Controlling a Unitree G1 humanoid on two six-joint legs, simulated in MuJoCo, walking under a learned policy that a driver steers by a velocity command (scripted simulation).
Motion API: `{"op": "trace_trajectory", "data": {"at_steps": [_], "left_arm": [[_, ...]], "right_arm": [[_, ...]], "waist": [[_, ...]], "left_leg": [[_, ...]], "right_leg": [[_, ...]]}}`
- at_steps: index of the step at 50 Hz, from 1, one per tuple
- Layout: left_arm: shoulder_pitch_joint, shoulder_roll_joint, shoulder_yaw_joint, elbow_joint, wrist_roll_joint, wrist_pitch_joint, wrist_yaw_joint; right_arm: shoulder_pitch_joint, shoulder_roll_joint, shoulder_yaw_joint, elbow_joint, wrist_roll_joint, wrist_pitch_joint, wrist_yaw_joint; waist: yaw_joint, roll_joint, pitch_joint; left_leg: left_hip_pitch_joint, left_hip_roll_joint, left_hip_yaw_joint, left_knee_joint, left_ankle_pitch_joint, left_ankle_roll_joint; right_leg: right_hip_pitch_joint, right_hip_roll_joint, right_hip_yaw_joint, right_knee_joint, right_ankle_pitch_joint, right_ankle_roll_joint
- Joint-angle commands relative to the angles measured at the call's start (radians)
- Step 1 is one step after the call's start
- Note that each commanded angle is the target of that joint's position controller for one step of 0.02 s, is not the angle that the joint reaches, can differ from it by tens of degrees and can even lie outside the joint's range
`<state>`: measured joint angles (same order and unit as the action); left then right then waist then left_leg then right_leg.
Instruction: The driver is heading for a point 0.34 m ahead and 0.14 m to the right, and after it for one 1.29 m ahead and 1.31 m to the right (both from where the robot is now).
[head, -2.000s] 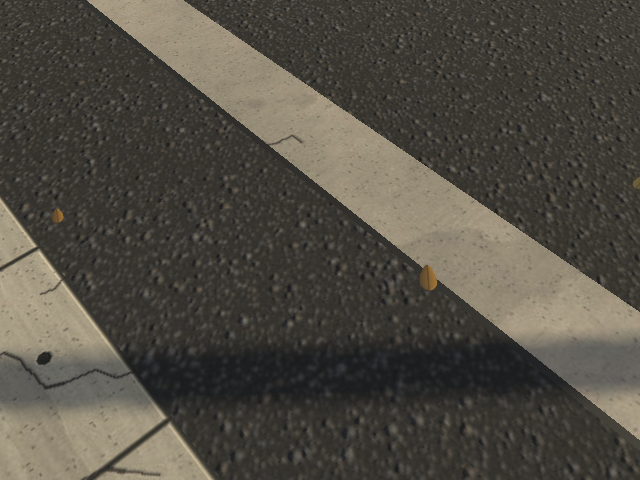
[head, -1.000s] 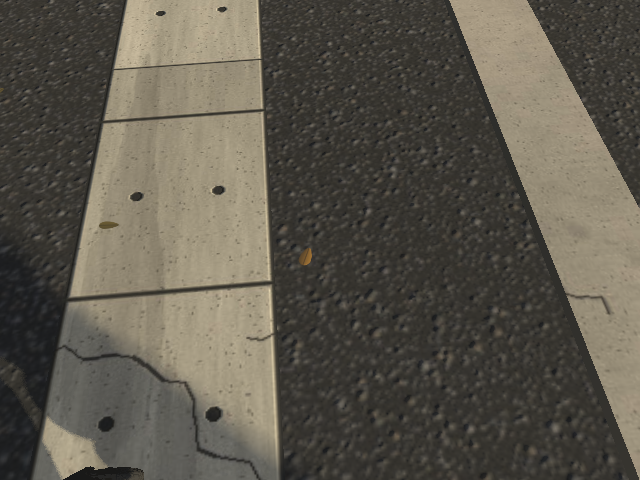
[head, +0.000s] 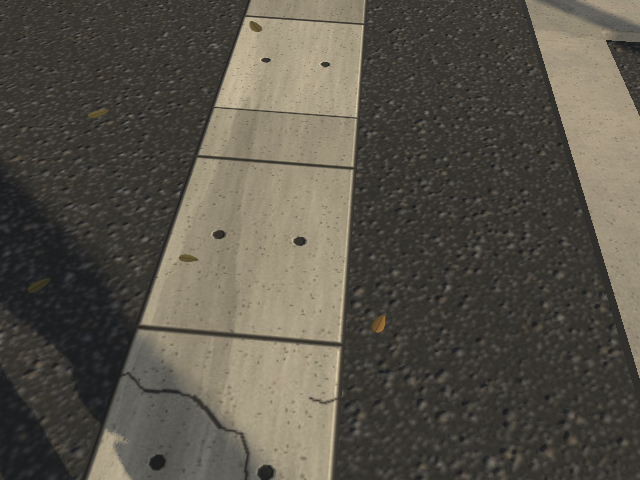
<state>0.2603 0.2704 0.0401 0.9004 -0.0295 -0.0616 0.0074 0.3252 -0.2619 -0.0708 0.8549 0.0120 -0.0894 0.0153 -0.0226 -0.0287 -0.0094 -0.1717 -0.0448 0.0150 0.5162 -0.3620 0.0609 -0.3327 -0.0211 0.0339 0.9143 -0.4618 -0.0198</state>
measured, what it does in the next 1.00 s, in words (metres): walks ahead, turning right: right foot, then left foot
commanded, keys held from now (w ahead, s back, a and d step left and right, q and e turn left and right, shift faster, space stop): w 0.08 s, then w+e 0.20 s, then e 0.72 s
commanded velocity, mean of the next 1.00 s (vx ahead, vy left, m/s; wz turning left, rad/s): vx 0.22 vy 0.00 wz -0.41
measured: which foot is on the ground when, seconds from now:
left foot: down 0.00-0.34, up 0.36-0.84, down 0.86-1.00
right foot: up 0.00-0.32, down 0.34-0.86, up 0.88-1.00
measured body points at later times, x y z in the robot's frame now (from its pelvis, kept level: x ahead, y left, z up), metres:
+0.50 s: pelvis +0.22 -0.08 +0.00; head +0.27 -0.09 +0.44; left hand +0.42 +0.17 -0.10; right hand +0.29 -0.37 -0.12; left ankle +0.18 +0.08 -0.64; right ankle +0.29 -0.15 -0.73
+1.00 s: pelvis +0.34 -0.06 +0.01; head +0.39 -0.06 +0.45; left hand +0.61 +0.14 -0.10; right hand +0.37 -0.38 -0.07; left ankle +0.43 +0.03 -0.73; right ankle +0.26 -0.16 -0.65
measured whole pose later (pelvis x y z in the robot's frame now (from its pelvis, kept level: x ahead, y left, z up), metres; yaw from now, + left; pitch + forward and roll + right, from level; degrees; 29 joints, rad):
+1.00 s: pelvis +0.34 -0.06 +0.01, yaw -28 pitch +2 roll +0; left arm 0.19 0.36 0.09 0.68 -0.02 0.05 0.03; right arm 0.12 -0.26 -0.05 0.67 -0.02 -0.02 -0.03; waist 0.01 -0.04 0.04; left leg -0.31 0.01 -0.03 0.46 -0.19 0.00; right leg -0.50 0.10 0.11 1.11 -0.50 0.07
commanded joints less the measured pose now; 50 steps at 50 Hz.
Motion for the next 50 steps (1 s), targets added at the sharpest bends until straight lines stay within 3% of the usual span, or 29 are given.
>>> {"op": "trace_trajectory", "data": {"at_steps": [1,4,8,11,13,15,16,17,18,19,20,21,22,23,25,28,32,36,39,41,42,43,44,45,46,47,48,50], "left_arm": [[-0.172,0.103,0.021,-0.134,-0.013,-0.05,-0.017],[-0.22,0.063,0.012,-0.147,0.003,-0.042,-0.047],[-0.328,0.013,-0.014,-0.185,0.006,-0.027,-0.066],[-0.365,0.055,-0.007,-0.213,-0.003,-0.015,-0.065],[-0.36,0.082,0.004,-0.224,0.001,-0.015,-0.07],[-0.247,0.124,0.03,-0.204,0.009,-0.013,-0.071],[-0.094,0.164,0.057,-0.16,0.011,-0.008,-0.067],[0.034,0.216,0.079,-0.137,0.015,-0.001,-0.054],[0.065,0.326,0.093,-0.153,0.032,-0.001,-0.048],[0.054,0.254,0.076,-0.175,0.025,0.002,-0.046],[-0.017,0.223,0.067,-0.187,0.028,0.001,-0.044],[-0.069,0.185,0.059,-0.196,0.019,-0.001,-0.04],[-0.114,0.165,0.054,-0.207,0.018,-0.001,-0.038],[-0.133,0.155,0.05,-0.216,0.03,0.0,-0.035],[-0.144,0.164,0.055,-0.223,0.041,0.002,-0.033],[-0.129,0.192,0.066,-0.223,0.034,0.008,-0.018],[-0.104,0.201,0.071,-0.229,0.012,0.045,0.01],[-0.077,0.209,0.076,-0.235,0.012,0.072,0.027],[-0.061,0.204,0.076,-0.245,0.014,0.086,0.027],[-0.087,0.191,0.071,-0.261,0.004,0.092,0.028],[-0.097,0.174,0.065,-0.271,-0.001,0.095,0.03],[-0.052,0.124,0.05,-0.279,0.011,0.096,0.028],[0.001,0.105,0.046,-0.3,0.01,0.09,0.026],[0.019,0.2,0.068,-0.286,0.022,0.081,0.021],[0.026,0.241,0.086,-0.268,0.015,0.084,0.017],[0.024,0.23,0.09,-0.249,0.008,0.097,0.02],[0.011,0.21,0.087,-0.252,0.007,0.11,0.024],[-0.017,0.152,0.07,-0.272,0.001,0.122,0.017]], "right_arm": [[0.121,-0.131,-0.025,-0.017,-0.008,-0.019,0.001],[0.099,-0.088,-0.003,-0.013,-0.005,0.006,-0.008],[0.091,-0.148,-0.011,-0.01,-0.012,0.008,-0.031],[0.114,-0.169,-0.019,0.018,-0.003,-0.003,-0.029],[0.1,-0.171,-0.023,0.022,0.001,-0.001,-0.029],[0.076,-0.191,-0.029,0.015,-0.01,0.015,-0.036],[0.059,-0.188,-0.027,0.001,-0.017,0.03,-0.045],[0.064,-0.181,-0.021,-0.026,-0.025,0.034,-0.055],[0.186,-0.038,0.023,-0.072,-0.049,0.015,-0.042],[0.16,-0.102,0.018,-0.051,-0.025,-0.015,-0.029],[0.071,-0.162,0.0,-0.083,0.012,-0.027,-0.023],[0.012,-0.17,0.001,-0.1,0.011,-0.031,-0.031],[-0.023,-0.174,-0.006,-0.106,-0.006,-0.025,-0.044],[-0.019,-0.183,-0.014,-0.114,-0.018,-0.01,-0.051],[0.004,-0.147,-0.011,-0.127,-0.026,0.019,-0.058],[-0.028,-0.121,-0.007,-0.158,-0.039,0.045,-0.072],[-0.14,-0.117,-0.005,-0.201,-0.032,0.063,-0.073],[-0.244,-0.121,-0.003,-0.239,-0.019,0.054,-0.061],[-0.251,-0.137,-0.008,-0.246,-0.014,0.033,-0.051],[-0.202,-0.144,-0.015,-0.234,-0.01,0.019,-0.043],[-0.167,-0.157,-0.022,-0.222,-0.01,0.013,-0.041],[-0.151,-0.211,-0.033,-0.228,-0.023,0.016,-0.047],[-0.181,-0.27,-0.045,-0.228,-0.056,0.036,-0.05],[-0.141,-0.202,-0.036,-0.231,-0.052,0.042,-0.048],[-0.158,-0.156,-0.022,-0.243,-0.039,0.045,-0.05],[-0.186,-0.133,-0.017,-0.247,-0.032,0.051,-0.05],[-0.204,-0.13,-0.016,-0.247,-0.022,0.058,-0.052],[-0.208,-0.147,-0.019,-0.241,-0.027,0.07,-0.055]], "waist": [[-0.047,0.096,0.062],[-0.033,0.115,0.077],[-0.055,0.117,0.104],[-0.049,0.134,0.13],[-0.024,0.124,0.12],[0.047,0.146,0.028],[0.123,0.134,-0.058],[0.173,0.073,-0.132],[0.07,-0.234,-0.3],[0.114,-0.172,-0.441],[0.106,-0.121,-0.29],[0.08,-0.021,-0.176],[0.05,0.039,-0.097],[0.017,0.037,-0.08],[-0.016,0.002,-0.074],[-0.021,-0.013,-0.094],[0.014,-0.033,-0.103],[0.054,-0.076,-0.068],[0.058,-0.104,-0.08],[0.02,-0.118,-0.089],[0.001,-0.109,-0.092],[0.025,0.012,-0.152],[0.088,0.289,-0.117],[0.046,0.284,-0.15],[0.045,0.199,-0.136],[0.05,0.141,-0.11],[0.049,0.133,-0.089],[0.041,0.159,-0.062]], "left_leg": [[0.419,0.367,-0.49,-0.275,0.26,0.217],[0.31,0.283,-0.286,-0.339,0.411,0.153],[0.112,0.219,-0.088,-0.416,0.363,0.118],[0.132,0.27,-0.045,-0.443,0.357,0.103],[0.205,0.293,-0.001,-0.38,0.538,0.078],[0.255,0.282,0.051,-0.182,0.927,0.039],[0.211,0.241,0.091,0.034,1.044,0.003],[-0.003,0.199,0.096,0.306,0.872,-0.046],[-0.402,-0.007,0.066,0.765,-0.029,-0.127],[-0.446,-0.028,-0.137,0.944,-0.241,-0.121],[-0.51,0.027,-0.147,0.951,-0.184,-0.104],[-0.502,0.072,-0.125,0.883,-0.114,-0.094],[-0.474,0.102,-0.11,0.819,-0.073,-0.098],[-0.402,0.124,-0.116,0.77,-0.048,-0.096],[-0.332,0.12,-0.108,0.692,-0.032,-0.11],[-0.337,0.095,-0.097,0.553,0.035,-0.138],[-0.369,0.07,-0.123,0.379,0.17,-0.158],[-0.372,0.04,-0.152,0.205,0.174,-0.159],[-0.305,0.009,-0.153,0.104,0.099,-0.147],[-0.203,0.008,-0.144,-0.058,0.151,-0.121],[-0.097,0.047,-0.145,-0.177,0.285,-0.099],[0.063,0.223,-0.263,-0.17,0.449,-0.029],[0.146,0.402,-0.49,-0.161,0.747,0.14],[0.16,0.483,-0.563,-0.147,0.827,0.236],[0.146,0.442,-0.456,-0.122,0.822,0.217],[0.127,0.366,-0.35,-0.107,0.767,0.167],[0.114,0.331,-0.296,-0.108,0.715,0.138],[0.064,0.285,-0.203,-0.136,0.703,0.133]], "right_leg": [[-0.627,-0.066,0.035,0.248,0.035,-0.047],[-0.528,-0.094,-0.019,0.085,0.191,-0.024],[-0.293,-0.038,-0.091,-0.234,0.438,0.017],[-0.229,-0.021,-0.072,-0.321,0.496,-0.015],[-0.211,-0.003,-0.074,-0.349,0.465,-0.057],[-0.064,0.055,-0.115,-0.337,0.414,-0.096],[0.117,0.101,-0.139,-0.351,0.424,-0.115],[0.379,0.032,-0.013,-0.343,0.524,-0.145],[0.727,-0.292,0.547,-0.404,0.594,-0.357],[0.735,-0.348,0.757,-0.546,0.595,-0.409],[0.603,-0.305,0.591,-0.552,0.628,-0.357],[0.445,-0.25,0.456,-0.558,0.678,-0.313],[0.294,-0.211,0.369,-0.573,0.75,-0.288],[0.182,-0.182,0.316,-0.596,0.786,-0.279],[0.06,-0.16,0.281,-0.623,0.828,-0.289],[0.013,-0.132,0.246,-0.614,0.864,-0.281],[0.038,-0.089,0.289,-0.603,0.551,-0.216],[0.09,-0.081,0.382,-0.588,0.329,-0.195],[0.144,-0.087,0.443,-0.515,0.46,-0.192],[0.17,-0.066,0.474,-0.454,0.556,-0.164],[0.135,-0.032,0.46,-0.411,0.519,-0.128],[0.045,0.029,0.377,-0.267,0.266,-0.077],[-0.187,0.184,0.18,-0.101,-0.134,-0.01],[-0.254,0.14,0.134,0.137,-0.235,0.045],[-0.269,0.106,0.129,0.249,-0.171,0.074],[-0.278,0.089,0.113,0.292,-0.112,0.099],[-0.3,0.077,0.103,0.307,-0.062,0.113],[-0.275,0.065,0.044,0.265,0.005,0.13]]}}
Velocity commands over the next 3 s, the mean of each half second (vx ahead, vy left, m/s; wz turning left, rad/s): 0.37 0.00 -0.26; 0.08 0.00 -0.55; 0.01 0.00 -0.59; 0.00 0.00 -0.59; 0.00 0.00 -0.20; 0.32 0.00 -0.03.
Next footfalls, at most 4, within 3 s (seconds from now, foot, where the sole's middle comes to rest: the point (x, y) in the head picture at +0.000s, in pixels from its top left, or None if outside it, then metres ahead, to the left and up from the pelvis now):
0.34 right None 0.33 -0.16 -0.77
0.86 left None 0.47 0.01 -0.77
1.26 right None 0.30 -0.21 -0.77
1.74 left None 0.47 -0.07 -0.77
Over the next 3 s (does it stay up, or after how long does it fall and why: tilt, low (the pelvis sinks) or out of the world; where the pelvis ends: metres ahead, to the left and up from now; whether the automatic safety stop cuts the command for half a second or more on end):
stays up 0.35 -0.23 0.01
